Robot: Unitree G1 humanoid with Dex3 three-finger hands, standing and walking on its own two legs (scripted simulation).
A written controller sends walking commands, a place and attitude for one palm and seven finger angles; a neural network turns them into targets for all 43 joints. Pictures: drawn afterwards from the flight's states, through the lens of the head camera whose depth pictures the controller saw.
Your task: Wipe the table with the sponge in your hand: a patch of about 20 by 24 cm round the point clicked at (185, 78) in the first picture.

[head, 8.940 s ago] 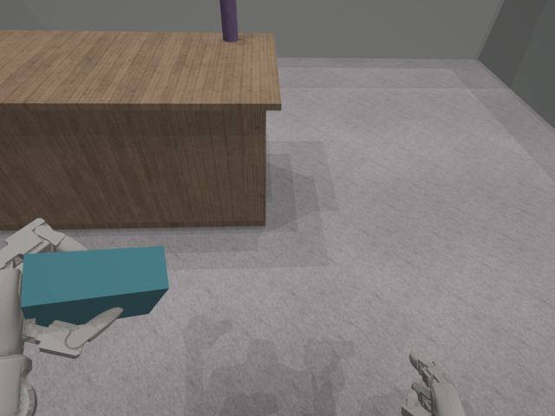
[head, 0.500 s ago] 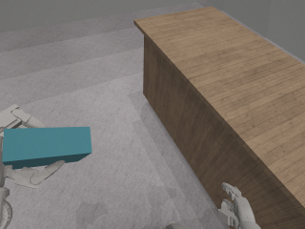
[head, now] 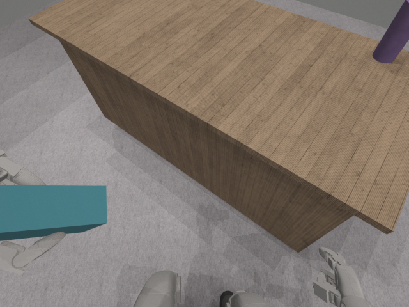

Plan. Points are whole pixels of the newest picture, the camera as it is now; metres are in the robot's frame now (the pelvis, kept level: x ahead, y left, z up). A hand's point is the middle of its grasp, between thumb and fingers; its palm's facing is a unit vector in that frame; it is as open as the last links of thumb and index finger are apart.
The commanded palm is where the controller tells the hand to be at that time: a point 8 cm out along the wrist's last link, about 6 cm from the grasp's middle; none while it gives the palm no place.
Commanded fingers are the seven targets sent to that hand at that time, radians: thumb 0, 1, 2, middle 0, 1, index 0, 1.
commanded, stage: turn to face it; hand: left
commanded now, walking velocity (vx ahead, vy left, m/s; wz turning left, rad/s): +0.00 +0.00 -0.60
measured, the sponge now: (61, 213) +0.23 +0.20 +0.14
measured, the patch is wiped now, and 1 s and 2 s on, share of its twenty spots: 0.00 0.00 0.00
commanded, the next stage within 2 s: take the last steps up to it in 1.84 s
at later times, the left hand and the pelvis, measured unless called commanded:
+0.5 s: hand (42, 248) +0.18 +0.18 +0.18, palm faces +0.21 -0.87 -0.45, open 9.4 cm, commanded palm +0.15 +0.22 +0.18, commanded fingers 0.00 0.10 1.30 -1.20 -1.60 -1.20 -1.60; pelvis -0.08 -0.01 +0.00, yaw -17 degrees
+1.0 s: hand (167, 295) +0.14 +0.04 +0.18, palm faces -0.15 -0.84 -0.53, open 9.4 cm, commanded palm +0.12 +0.10 +0.18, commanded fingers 0.00 0.10 1.30 -1.20 -1.60 -1.20 -1.60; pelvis -0.17 -0.04 +0.00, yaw -34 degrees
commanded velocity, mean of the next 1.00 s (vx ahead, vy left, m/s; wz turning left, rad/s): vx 0.00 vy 0.00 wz -0.60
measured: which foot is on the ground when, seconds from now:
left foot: up 0.00-0.30, down 0.32-0.62, up 0.64-1.00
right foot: down 0.00-0.34, up 0.36-0.58, down 0.60-1.00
